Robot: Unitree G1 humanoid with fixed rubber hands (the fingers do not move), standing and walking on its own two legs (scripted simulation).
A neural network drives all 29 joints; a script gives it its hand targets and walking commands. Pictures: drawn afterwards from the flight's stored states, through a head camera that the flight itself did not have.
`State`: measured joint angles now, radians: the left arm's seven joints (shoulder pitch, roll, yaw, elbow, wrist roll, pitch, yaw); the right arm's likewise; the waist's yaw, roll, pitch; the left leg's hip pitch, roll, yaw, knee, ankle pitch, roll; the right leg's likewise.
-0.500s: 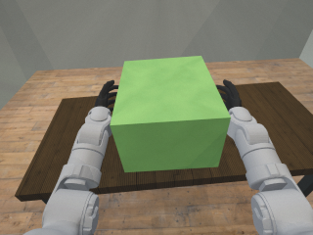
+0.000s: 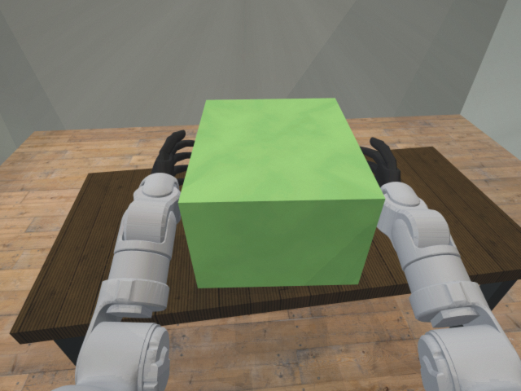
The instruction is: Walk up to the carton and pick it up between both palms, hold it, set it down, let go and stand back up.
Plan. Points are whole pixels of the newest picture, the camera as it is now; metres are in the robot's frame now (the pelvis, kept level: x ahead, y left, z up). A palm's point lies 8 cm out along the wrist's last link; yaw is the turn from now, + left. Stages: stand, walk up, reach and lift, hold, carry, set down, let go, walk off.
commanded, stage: hold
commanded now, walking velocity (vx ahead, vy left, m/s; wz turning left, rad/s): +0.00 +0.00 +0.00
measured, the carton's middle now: (274, 182) +0.41 -0.01 +0.15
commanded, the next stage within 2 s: set down in 1.48 s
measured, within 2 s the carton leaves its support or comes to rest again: neither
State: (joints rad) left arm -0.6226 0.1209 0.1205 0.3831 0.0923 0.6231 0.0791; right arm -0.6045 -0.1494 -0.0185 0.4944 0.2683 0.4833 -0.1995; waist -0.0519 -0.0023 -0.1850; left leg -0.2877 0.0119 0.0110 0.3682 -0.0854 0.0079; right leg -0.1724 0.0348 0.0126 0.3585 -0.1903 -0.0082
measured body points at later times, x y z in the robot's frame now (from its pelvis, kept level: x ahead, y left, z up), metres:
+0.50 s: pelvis +0.01 -0.01 +0.00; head -0.04 +0.00 +0.45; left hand +0.40 +0.16 +0.19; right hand +0.39 -0.17 +0.16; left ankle +0.07 +0.11 -0.74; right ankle +0.00 -0.12 -0.74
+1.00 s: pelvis +0.01 +0.00 +0.00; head -0.06 +0.01 +0.45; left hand +0.38 +0.16 +0.19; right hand +0.38 -0.17 +0.18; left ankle +0.07 +0.11 -0.74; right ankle +0.00 -0.12 -0.74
